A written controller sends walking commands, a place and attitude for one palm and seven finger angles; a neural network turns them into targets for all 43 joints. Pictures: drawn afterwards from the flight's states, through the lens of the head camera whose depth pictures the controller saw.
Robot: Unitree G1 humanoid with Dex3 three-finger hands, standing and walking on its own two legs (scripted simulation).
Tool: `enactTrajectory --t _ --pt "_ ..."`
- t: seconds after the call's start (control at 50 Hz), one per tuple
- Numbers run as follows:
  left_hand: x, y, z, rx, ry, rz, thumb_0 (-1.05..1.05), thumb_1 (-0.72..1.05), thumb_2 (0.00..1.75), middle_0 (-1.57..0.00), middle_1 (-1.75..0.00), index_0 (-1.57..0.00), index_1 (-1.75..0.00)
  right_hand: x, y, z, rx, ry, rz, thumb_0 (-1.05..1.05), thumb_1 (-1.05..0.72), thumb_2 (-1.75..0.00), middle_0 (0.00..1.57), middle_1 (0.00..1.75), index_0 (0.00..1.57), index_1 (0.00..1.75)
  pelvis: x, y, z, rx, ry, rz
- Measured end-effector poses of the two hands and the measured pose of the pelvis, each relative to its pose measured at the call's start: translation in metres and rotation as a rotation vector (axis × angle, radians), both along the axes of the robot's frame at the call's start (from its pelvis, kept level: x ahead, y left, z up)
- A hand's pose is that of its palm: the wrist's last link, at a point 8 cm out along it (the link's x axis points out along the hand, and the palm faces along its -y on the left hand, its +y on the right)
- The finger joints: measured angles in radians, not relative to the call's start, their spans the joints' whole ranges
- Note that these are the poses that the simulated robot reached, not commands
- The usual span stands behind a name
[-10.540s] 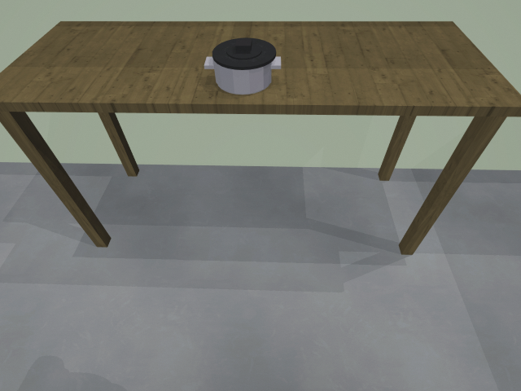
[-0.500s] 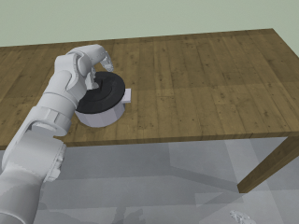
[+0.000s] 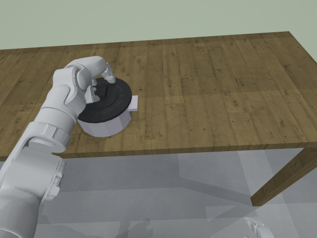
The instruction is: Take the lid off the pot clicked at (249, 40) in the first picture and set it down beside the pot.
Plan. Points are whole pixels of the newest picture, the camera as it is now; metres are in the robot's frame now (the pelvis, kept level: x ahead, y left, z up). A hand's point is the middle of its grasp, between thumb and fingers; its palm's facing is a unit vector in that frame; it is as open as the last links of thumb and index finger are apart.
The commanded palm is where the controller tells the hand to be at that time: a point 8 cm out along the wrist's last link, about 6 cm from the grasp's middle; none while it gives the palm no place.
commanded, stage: close the fingers and squeeze the knob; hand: left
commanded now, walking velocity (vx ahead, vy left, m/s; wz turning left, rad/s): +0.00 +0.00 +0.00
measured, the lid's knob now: (98, 92) +0.47 +0.16 +0.11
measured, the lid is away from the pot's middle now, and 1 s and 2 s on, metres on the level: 0.01 0.01 0.01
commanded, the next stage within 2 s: lift the lid straight up in 1.74 s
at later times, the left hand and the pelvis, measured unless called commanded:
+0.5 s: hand (94, 91) +0.45 +0.16 +0.14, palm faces -0.37 -0.08 -0.93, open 9.4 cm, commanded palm +0.43 +0.18 +0.20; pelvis -0.01 +0.01 +0.00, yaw +0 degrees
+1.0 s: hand (93, 90) +0.45 +0.17 +0.14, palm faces -0.38 -0.09 -0.92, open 8.1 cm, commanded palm +0.44 +0.18 +0.20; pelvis -0.01 +0.00 +0.00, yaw +0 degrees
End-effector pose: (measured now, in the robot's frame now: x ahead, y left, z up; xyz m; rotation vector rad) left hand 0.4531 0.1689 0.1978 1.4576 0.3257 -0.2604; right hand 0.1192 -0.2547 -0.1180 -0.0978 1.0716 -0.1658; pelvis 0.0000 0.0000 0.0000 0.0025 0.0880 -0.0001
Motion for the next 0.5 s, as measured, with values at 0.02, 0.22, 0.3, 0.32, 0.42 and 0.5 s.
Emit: enactTrajectory --t 0.02,0.22,0.3,0.32,0.42,0.5 --pt "0.0 0.001 0.0 -0.002 -0.001 0.0 0.0 -0.37 1.57 -0.84 -0.08 -0.84 -0.08 0.002 0.001 0.001 0.0 -0.004 0.002 0.01 -0.91 -0.89 0.2 0.29 0.2 0.3 0.0 0.0 0.0 0.0 0.0 0.0" --pt "-0.008 0.006 -0.001 0.008 -0.009 -0.011 0.0 -0.21 1.24 -0.66 -0.43 -0.66 -0.43 0.008 0.008 0.001 0.009 -0.011 0.024 0.01 -0.91 -0.89 0.2 0.29 0.2 0.3 -0.001 0.003 0.0 -0.002 -0.004 0.008" --pt "-0.009 0.004 -0.002 0.011 -0.009 -0.011 0.0 -0.14 1.13 -0.59 -0.6 -0.59 -0.6 0.007 0.011 -0.001 0.014 -0.003 0.03 0.01 -0.91 -0.89 0.2 0.29 0.2 0.3 -0.003 0.004 0.0 -0.003 -0.004 0.012" --pt "-0.009 0.004 -0.002 0.012 -0.008 -0.01 0.0 -0.12 1.11 -0.57 -0.63 -0.58 -0.63 0.006 0.012 -0.001 0.015 0.0 0.03 0.01 -0.91 -0.89 0.2 0.29 0.2 0.3 -0.003 0.005 0.0 -0.003 -0.004 0.012" --pt "-0.009 0.0 0.0 0.006 -0.012 -0.018 0.0 -0.06 1.04 -0.55 -0.76 -0.55 -0.76 0.0 0.014 -0.003 0.02 0.005 0.027 0.01 -0.91 -0.89 0.2 0.29 0.2 0.3 -0.005 0.005 0.0 -0.003 -0.003 0.011" --pt "-0.008 -0.002 -0.001 0.012 -0.003 -0.016 0.0 -0.01 1.02 -0.55 -0.84 -0.55 -0.84 -0.006 0.013 -0.004 0.022 0.013 0.017 0.01 -0.91 -0.89 0.2 0.29 0.2 0.3 -0.006 0.005 0.0 -0.003 -0.005 0.008"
